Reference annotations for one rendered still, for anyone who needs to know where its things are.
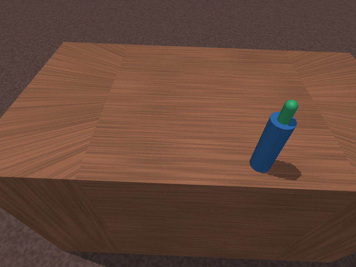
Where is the bottle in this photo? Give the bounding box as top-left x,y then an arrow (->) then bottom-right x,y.
250,100 -> 298,173

